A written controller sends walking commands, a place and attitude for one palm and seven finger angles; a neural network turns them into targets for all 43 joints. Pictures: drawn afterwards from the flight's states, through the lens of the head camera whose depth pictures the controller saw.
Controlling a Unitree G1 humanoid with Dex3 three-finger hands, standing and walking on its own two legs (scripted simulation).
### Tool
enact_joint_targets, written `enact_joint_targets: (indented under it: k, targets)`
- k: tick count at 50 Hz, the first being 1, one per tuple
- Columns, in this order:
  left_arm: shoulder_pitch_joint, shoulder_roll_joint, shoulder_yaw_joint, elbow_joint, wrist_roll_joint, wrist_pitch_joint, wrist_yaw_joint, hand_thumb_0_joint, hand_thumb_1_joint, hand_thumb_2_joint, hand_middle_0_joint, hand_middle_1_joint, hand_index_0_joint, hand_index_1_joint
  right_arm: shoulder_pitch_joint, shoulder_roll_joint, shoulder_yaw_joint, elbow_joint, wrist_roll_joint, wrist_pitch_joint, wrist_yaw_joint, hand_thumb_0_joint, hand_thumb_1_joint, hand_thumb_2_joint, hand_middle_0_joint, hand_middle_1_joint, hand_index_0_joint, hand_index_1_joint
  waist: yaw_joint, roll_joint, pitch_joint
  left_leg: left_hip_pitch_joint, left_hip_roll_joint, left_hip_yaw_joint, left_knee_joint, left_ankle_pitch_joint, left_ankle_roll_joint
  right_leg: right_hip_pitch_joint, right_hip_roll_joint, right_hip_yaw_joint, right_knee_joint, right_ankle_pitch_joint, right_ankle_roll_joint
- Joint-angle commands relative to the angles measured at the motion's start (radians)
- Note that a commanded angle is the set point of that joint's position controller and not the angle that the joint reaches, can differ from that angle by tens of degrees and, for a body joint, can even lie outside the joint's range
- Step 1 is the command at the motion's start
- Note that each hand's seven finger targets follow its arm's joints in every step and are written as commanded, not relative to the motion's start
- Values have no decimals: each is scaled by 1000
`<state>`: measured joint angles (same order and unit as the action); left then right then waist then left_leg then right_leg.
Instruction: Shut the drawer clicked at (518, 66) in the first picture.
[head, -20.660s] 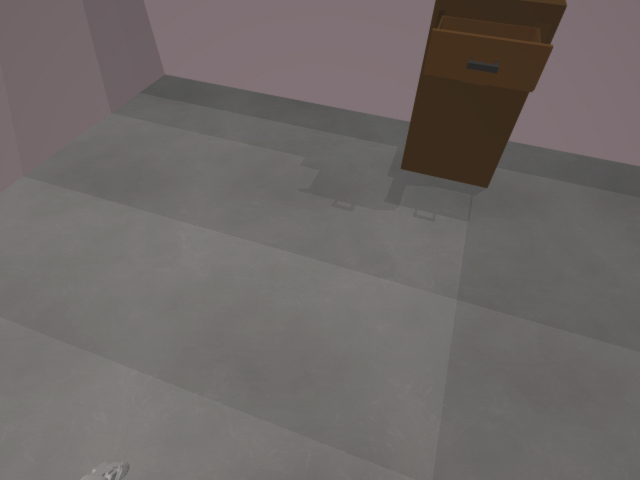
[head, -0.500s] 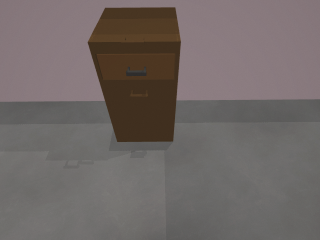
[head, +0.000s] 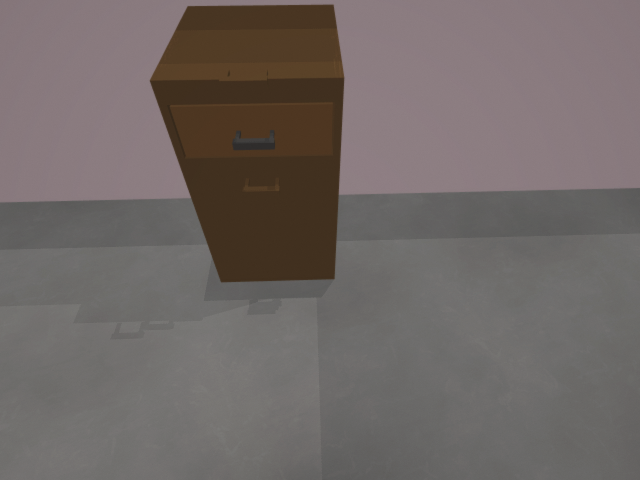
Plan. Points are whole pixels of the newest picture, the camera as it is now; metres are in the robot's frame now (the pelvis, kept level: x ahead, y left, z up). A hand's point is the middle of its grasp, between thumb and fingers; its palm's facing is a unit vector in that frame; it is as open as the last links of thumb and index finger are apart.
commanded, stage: look to check the result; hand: left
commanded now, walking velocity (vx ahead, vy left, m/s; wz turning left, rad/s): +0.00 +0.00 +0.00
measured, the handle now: (254, 139) +0.87 +0.21 -0.10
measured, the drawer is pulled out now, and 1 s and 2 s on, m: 0.00 0.00 0.00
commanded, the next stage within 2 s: stand and wait in 0.36 s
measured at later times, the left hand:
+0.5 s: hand out of the picture +0.03 +0.20 -0.17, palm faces +0.01 -0.97 -0.25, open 7.4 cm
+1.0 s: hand out of the picture +0.04 +0.21 -0.17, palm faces +0.00 -0.96 -0.27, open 7.4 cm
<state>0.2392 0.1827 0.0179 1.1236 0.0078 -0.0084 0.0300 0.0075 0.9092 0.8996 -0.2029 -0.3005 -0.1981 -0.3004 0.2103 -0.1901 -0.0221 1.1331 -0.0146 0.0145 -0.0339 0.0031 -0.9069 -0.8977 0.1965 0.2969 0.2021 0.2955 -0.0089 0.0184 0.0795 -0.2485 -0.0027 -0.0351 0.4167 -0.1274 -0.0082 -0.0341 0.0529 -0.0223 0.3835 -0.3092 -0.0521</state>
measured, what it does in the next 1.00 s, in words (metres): stands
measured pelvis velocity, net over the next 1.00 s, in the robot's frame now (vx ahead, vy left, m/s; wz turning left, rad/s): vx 0.01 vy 0.00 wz -0.01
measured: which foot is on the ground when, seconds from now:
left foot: down 0.00-1.00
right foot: down 0.00-1.00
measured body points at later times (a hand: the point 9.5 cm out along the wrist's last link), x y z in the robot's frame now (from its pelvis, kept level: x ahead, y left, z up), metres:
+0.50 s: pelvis +0.01 +0.00 +0.00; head +0.03 -0.01 +0.45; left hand +0.03 +0.25 -0.15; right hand +0.05 -0.25 -0.16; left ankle +0.06 +0.12 -0.74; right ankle -0.06 -0.08 -0.74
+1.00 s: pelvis +0.01 +0.00 +0.00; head +0.03 +0.00 +0.45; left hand +0.04 +0.26 -0.15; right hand +0.04 -0.26 -0.15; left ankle +0.06 +0.12 -0.74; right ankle -0.06 -0.08 -0.74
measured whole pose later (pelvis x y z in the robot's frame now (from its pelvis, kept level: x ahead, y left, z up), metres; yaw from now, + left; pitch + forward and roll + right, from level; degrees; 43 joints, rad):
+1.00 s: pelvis +0.01 +0.00 +0.00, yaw -1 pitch -2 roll +0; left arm 0.20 0.23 0.02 1.12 0.01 -0.01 0.02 0.01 0.91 0.90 -0.20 -0.30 -0.20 -0.30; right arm 0.17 -0.24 -0.02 1.14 -0.01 0.01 -0.03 0.00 -0.91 -0.90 0.20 0.30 0.20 0.30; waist 0.00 0.01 0.08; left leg -0.21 0.00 -0.02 0.38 -0.13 -0.01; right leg 0.01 0.05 -0.01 0.33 -0.29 -0.05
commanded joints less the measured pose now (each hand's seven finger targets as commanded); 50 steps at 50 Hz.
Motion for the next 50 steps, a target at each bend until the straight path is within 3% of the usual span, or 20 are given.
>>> enact_joint_targets:
  k: [1, 33, 50]
  targets:
    - [59, 135, 26, -24, -1, -11, 13, 0, 900, 900, -200, -300, -200, -300, 28, -120, -14, -32, -3, -17, -10, 0, -900, -900, 200, 300, 200, 300, -1, -22, -23, 118, 93, -57, -18, 145, 42, -128, -152, 86, -100, 236, 5]
    - [15, 190, 33, -36, 0, -16, 10, 0, 900, 900, -200, -300, -200, -300, -21, -176, -16, -40, -2, -25, -8, 0, -900, -900, 200, 300, 200, 300, 2, -23, -48, 154, 105, -58, -35, 205, 42, -85, -159, 89, -113, 303, 13]
    - [2, 209, 31, -34, -1, -16, 7, 0, 900, 900, -200, -300, -200, -300, -35, -194, -16, -35, 0, -25, -5, 0, -900, -900, 200, 300, 200, 300, 2, -12, -45, 161, 106, -63, -50, 175, 39, -93, -161, 95, -130, 257, 12]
